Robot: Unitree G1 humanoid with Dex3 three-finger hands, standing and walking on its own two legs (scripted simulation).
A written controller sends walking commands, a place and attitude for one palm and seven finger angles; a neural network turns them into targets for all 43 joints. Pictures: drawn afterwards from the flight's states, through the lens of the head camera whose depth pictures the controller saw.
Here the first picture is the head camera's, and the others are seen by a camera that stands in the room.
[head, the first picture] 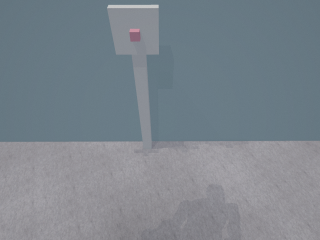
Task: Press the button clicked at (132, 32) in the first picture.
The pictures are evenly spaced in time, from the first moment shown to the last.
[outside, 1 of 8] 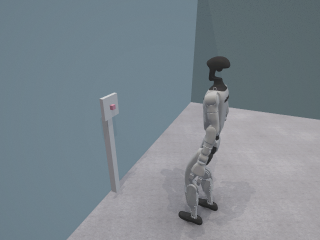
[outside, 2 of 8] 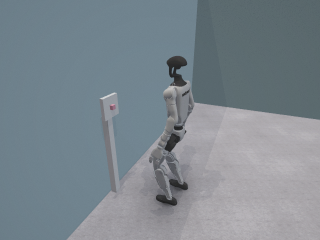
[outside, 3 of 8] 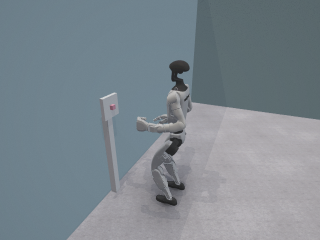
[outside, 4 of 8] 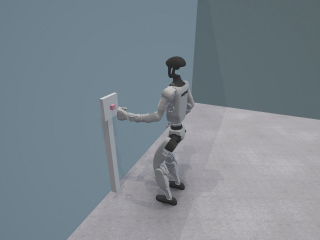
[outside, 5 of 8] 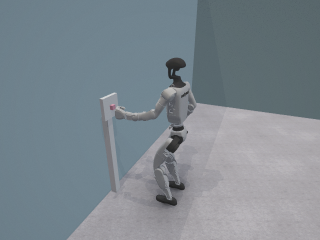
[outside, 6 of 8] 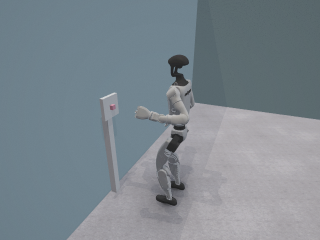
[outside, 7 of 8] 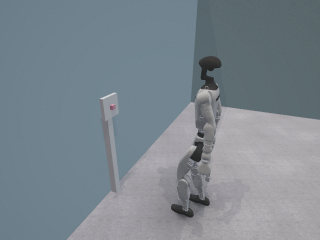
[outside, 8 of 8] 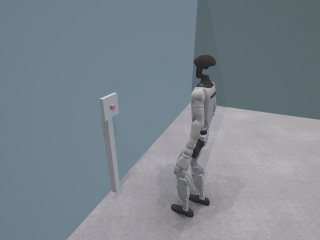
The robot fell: no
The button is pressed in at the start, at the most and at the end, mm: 0 12 0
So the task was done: yes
